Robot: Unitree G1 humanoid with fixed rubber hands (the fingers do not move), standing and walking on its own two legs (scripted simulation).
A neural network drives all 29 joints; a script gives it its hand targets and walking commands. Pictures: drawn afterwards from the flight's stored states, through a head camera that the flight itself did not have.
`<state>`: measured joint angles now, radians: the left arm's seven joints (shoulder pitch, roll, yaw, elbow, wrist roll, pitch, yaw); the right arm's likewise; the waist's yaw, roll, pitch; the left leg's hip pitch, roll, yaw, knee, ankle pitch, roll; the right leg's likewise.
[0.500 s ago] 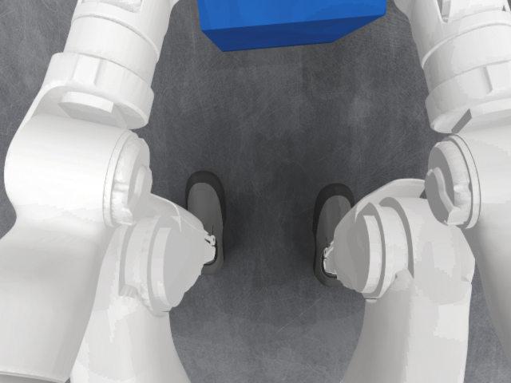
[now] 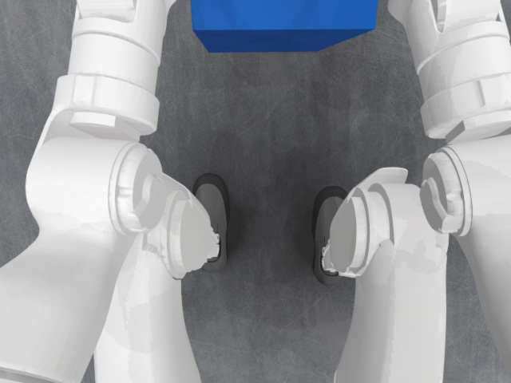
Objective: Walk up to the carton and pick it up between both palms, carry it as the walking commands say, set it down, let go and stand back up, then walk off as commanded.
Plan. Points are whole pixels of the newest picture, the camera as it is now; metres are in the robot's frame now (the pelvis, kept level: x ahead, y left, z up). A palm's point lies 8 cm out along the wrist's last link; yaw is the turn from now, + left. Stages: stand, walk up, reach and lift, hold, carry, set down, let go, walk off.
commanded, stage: reach and lift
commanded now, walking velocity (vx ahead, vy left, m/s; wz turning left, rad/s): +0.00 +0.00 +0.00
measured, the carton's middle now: out of the picture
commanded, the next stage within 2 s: none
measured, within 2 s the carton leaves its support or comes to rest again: neither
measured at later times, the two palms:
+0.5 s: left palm out of the picture +0.55 +0.12 -0.05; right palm out of the picture +0.55 -0.14 -0.07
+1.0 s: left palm out of the picture +0.53 +0.12 +0.02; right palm out of the picture +0.53 -0.14 +0.00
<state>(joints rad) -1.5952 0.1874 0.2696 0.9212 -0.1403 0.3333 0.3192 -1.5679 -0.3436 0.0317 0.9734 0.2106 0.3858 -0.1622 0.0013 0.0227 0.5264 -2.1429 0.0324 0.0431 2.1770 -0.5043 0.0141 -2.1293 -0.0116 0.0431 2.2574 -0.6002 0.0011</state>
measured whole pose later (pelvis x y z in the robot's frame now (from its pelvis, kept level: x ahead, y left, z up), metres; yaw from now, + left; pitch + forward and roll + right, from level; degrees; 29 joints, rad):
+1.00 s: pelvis -0.02 +0.00 +0.08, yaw -1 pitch +19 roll +3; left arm -1.40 0.10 0.36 0.67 -0.04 0.45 0.30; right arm -1.46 -0.28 -0.02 0.84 0.14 0.52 -0.17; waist 0.00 0.00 0.53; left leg -1.80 0.03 0.04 1.93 -0.46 0.00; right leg -1.80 0.00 0.04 2.00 -0.54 0.00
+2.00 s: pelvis -0.03 +0.00 +0.19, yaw -2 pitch +11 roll +3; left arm -1.24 0.06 0.34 0.62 -0.02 0.49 0.30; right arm -1.28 -0.21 -0.05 0.78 0.10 0.55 -0.17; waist 0.02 -0.02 0.53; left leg -1.36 0.02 0.04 1.55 -0.39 0.00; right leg -1.37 0.00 0.04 1.63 -0.46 0.00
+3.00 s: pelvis -0.02 +0.00 +0.31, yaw -3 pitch -1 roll +2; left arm -1.00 -0.01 0.29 0.59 0.01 0.49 0.30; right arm -1.06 -0.14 -0.05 0.77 0.06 0.55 -0.17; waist 0.04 -0.02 0.52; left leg -0.79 0.02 0.04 1.07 -0.27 -0.01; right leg -0.80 0.01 0.04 1.15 -0.34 0.00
